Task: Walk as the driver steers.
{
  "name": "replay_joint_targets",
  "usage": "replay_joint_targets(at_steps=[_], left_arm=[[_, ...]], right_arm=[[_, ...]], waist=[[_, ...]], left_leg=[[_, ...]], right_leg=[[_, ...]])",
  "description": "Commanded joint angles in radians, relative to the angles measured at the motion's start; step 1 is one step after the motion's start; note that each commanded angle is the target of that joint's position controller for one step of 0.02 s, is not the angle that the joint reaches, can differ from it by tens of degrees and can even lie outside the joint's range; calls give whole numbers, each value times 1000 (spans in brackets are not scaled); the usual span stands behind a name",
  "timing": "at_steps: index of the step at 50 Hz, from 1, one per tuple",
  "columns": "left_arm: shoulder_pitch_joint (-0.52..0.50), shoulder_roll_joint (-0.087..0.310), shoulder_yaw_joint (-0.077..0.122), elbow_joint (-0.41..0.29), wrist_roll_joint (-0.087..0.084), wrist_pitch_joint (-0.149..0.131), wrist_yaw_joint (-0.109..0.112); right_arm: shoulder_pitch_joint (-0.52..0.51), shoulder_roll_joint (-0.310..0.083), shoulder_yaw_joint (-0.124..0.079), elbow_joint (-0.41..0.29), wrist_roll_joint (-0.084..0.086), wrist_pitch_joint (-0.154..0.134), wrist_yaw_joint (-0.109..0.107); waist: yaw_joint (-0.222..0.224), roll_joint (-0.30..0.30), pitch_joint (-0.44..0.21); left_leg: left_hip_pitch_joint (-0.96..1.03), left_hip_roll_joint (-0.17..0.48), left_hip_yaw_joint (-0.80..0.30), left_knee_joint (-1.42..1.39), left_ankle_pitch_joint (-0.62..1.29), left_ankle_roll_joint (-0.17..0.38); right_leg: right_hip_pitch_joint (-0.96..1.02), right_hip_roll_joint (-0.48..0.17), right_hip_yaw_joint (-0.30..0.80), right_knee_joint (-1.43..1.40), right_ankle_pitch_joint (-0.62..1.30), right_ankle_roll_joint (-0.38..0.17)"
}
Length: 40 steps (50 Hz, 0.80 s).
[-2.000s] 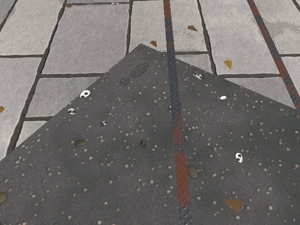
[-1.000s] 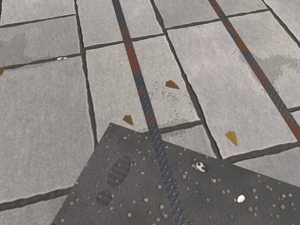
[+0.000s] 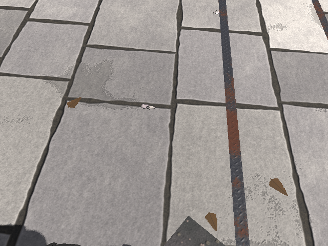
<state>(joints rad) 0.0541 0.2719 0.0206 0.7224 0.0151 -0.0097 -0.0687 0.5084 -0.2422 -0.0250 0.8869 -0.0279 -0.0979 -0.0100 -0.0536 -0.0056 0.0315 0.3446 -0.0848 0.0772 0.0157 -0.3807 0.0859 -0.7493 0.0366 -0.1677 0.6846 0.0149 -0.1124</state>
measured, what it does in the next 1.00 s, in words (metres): walks ahead, turning right: right foot, then left foot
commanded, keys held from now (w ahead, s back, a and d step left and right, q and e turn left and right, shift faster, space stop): w+e+shift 0.02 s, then e+shift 0.80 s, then q+shift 0.08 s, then w+q+shift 0.10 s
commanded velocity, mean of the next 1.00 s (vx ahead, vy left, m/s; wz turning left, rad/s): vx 0.27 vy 0.00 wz -0.76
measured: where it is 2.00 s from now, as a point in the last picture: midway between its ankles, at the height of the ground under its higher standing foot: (200, 140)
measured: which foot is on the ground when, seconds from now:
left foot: down 0.00-0.04, up 0.06-0.40, down 0.42-0.82, up 0.84-1.00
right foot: up 0.00-0.04, down 0.06-0.42, up 0.44-0.80, down 0.82-1.00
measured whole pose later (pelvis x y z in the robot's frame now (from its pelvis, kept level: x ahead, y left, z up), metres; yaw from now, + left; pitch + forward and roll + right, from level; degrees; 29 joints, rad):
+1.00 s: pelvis +0.41 -0.04 +0.03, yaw -49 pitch +3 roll +2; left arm 0.22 0.26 0.05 0.66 0.01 0.01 0.01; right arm 0.20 -0.32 -0.10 0.72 0.02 0.01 -0.01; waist 0.00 0.04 -0.02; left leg -0.62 0.04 0.04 1.12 -0.29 -0.04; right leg -0.30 -0.01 -0.01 0.52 -0.27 -0.05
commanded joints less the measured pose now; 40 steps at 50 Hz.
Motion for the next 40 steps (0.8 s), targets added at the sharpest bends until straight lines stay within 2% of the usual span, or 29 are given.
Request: replay_joint_targets(at_steps=[1, 2, 3, 4, 5, 6, 7, 8, 9, 11, 12, 13, 15, 17, 19, 20, 21, 22, 23, 24, 25, 26, 28, 30, 31, 33, 35, 38, 40], left_arm=[[147, 128, 28, -5, -5, -12, 14], [347, 170, 47, 59, -6, -14, 21], [572, 196, 68, 121, -1, -22, 33], [571, 200, 70, 156, -4, -20, 49], [459, 315, 101, 120, 13, -19, 49], [378, 281, 111, 79, -8, -18, 55], [336, 109, 66, 13, -33, -64, 45], [235, 89, 58, 15, -38, -83, 34], [181, 97, 58, -11, -40, -93, 37], [160, 111, 58, -34, -46, -93, 55], [157, 135, 64, -35, -51, -85, 66], [180, 157, 76, -30, -54, -70, 82], [259, 191, 100, -7, -59, -24, 110], [295, 189, 110, 3, -72, 11, 127], [244, 144, 107, -32, -68, 22, 131], [179, 121, 102, -63, -63, 20, 128], [167, 65, 83, -87, -41, 22, 118], [215, -35, 49, -111, 3, 25, 112], [453, 35, 52, -128, -28, 20, 84], [446, 149, 74, -113, -51, 33, 66], [318, 204, 94, -102, -54, 49, 73], [239, 211, 101, -116, -47, 67, 86], [195, 146, 82, -152, -45, 80, 93], [174, 81, 62, -173, -42, 66, 93], [164, 75, 57, -177, -40, 61, 92], [152, 93, 58, -177, -39, 61, 85], [146, 119, 66, -173, -39, 69, 76], [128, 150, 84, -175, -40, 81, 64], [166, 150, 98, -156, -38, 87, 60]], right_arm=[[-43, -214, -50, -44, -26, 7, -42], [-98, -242, -61, -61, -35, 24, -49], [-202, -275, -74, -88, -20, 32, -51], [-286, -119, -35, -128, -26, 8, -24], [-153, -51, -16, -208, 27, -6, -13], [-154, -108, 0, -214, 9, -25, -12], [-272, -151, -15, -285, 49, -64, 0], [-301, -139, -16, -283, 52, -72, 7], [-296, -150, -21, -285, 35, -63, 9], [-311, -172, -29, -315, 4, -44, 6], [-349, -139, -21, -343, -14, -43, 2], [-414, -100, -11, -369, -19, -39, -4], [-458, -44, -1, -386, 4, -20, -12], [-478, -72, -20, -405, 40, -2, -16], [-478, -114, -42, -413, 44, 2, -19], [-393, -129, -55, -388, 35, -2, -23], [-237, -133, -58, -345, 19, 0, -31], [-194, -153, -51, -354, 1, 16, -41], [-232, -162, -44, -359, -37, 16, -30], [-395, -176, -65, -390, -16, 23, -32], [-447, -81, -46, -411, -6, 33, -43], [-467, -64, -31, -416, -1, 53, -49], [-484, -111, -45, -381, 3, 75, -47], [-433, -145, -64, -343, -5, 77, -44], [-421, -156, -71, -331, -5, 76, -42], [-430, -171, -81, -321, 3, 76, -39], [-458, -193, -91, -316, 13, 79, -34], [-453, -216, -105, -296, 24, 81, -25], [-445, -203, -106, -282, 35, 85, -24]], waist=[[163, 166, -93], [252, 155, -156], [387, 112, -178], [302, -88, -112], [132, -306, -251], [131, -75, -270], [127, 40, -192], [34, 166, -60], [-10, 164, -3], [-40, 143, 59], [-41, 121, 80], [-10, 97, 69], [50, 18, -58], [68, -54, -126], [48, -97, -136], [-9, -102, -176], [-65, -58, -307], [-31, 109, -399], [106, 292, -552], [131, 265, -487], [80, 124, -340], [72, 32, -254], [89, 46, -111], [73, 90, -125], [69, 105, -150], [69, 113, -191], [78, 131, -188], [74, 163, -162], [97, 142, -162]], left_leg=[[-124, 281, 87, 401, 1728, -93], [-156, 275, 87, 671, 1745, -101], [-318, 220, 99, 1098, 1568, -107], [-728, 45, 34, 1464, 274, -88], [-1114, -88, -140, 1803, -145, -158], [-1150, 0, -240, 1725, -30, -111], [-1125, 8, -323, 1670, -72, -106], [-1085, 51, -283, 1549, -23, -87], [-1042, 78, -268, 1472, -11, -101], [-907, 109, -206, 1205, 28, -124], [-840, 86, -147, 1052, 65, -143], [-797, 40, -96, 901, 115, -161], [-622, -60, -63, 663, 310, -181], [-549, -104, -90, 532, 428, -195], [-509, -78, -150, 428, 505, -186], [-413, -37, -172, 333, 631, -163], [-189, 128, -274, 337, 775, -87], [-5, 364, -516, 499, 1221, 5], [19, 631, -823, 504, 1221, 218], [-83, 624, -873, 420, 764, 302], [-235, 482, -678, 376, 445, 230], [-388, 383, -543, 343, 322, 152], [-605, 286, -360, 299, 393, 112], [-604, 287, -279, 279, 513, 135], [-577, 314, -267, 278, 550, 151], [-559, 357, -240, 272, 521, 160], [-597, 363, -184, 261, 421, 142], [-610, 377, -115, 273, 288, 105], [-633, 364, -51, 351, 185, 46]], right_leg=[[389, 127, -61, 15, -65, -60], [541, 146, -41, -7, -107, -74], [743, 88, 74, -156, -62, -134], [930, -48, 273, -83, 7, -154], [1180, -294, 894, -205, 278, -402], [1118, -313, 959, -330, 158, -405], [1011, -277, 939, -402, -46, -354], [793, -228, 829, -450, -11, -300], [651, -192, 746, -456, 120, -286], [419, -78, 548, -461, 350, -221], [305, -7, 477, -431, 471, -186], [264, 45, 435, -385, 560, -145], [249, 104, 417, -293, 529, -22], [301, 115, 478, -219, 369, 49], [357, 120, 536, -111, 234, 87], [375, 144, 520, 17, 194, 117], [335, 170, 453, 280, -133, 144], [170, 233, 365, 517, -786, 143], [148, 148, 458, 793, -829, 162], [59, 45, 372, 906, -677, 190], [28, -12, 325, 866, -557, 201], [64, -30, 290, 807, -476, 209], [138, -50, 238, 632, -441, 207], [172, -66, 198, 506, -441, 198], [178, -85, 198, 461, -431, 194], [227, -119, 204, 371, -374, 176], [305, -126, 184, 277, -333, 156], [388, -106, 134, 132, -321, 122], [495, -66, 95, -31, -271, 82]])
